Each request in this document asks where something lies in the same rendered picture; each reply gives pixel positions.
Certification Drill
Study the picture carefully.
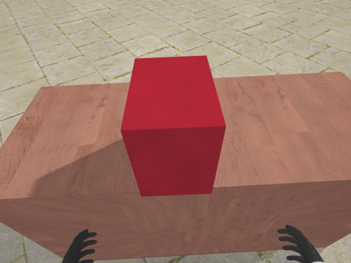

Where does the right robot hand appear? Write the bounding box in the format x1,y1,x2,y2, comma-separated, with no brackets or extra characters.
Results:
277,225,324,263

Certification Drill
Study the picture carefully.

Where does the pedestal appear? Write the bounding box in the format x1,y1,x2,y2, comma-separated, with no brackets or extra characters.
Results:
0,72,351,261

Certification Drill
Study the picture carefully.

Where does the carton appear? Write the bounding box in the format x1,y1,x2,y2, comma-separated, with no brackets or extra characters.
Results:
121,55,226,197

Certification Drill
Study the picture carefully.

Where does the left robot hand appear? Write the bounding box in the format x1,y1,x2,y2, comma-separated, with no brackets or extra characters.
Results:
62,229,97,263

